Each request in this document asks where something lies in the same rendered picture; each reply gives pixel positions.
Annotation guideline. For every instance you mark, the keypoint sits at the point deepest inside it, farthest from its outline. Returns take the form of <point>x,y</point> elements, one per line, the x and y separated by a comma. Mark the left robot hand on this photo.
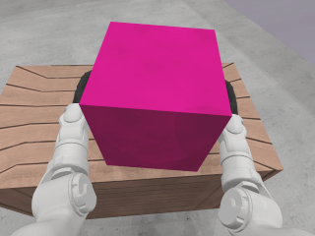
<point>81,87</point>

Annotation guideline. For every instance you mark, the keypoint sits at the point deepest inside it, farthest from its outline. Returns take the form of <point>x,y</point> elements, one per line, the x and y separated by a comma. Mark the carton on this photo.
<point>156,96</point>

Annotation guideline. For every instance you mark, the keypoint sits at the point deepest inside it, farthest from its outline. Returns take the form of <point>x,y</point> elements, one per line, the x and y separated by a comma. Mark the right robot forearm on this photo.
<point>236,160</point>

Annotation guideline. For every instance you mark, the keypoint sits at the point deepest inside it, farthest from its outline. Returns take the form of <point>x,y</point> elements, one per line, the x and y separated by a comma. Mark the pedestal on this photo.
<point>31,104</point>

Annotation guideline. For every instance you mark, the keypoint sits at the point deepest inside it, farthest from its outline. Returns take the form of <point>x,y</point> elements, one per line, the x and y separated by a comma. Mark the left robot forearm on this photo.
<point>71,148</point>

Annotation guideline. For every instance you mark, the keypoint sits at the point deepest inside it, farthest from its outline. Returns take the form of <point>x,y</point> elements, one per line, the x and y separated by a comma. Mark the robot right upper arm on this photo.
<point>246,213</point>

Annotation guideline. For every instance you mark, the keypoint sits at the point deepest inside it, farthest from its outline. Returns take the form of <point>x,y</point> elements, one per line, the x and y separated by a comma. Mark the right robot hand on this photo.
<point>231,98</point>

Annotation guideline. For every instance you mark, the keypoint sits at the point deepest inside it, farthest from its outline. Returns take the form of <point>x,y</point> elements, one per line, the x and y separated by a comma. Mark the robot left upper arm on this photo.
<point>60,206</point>

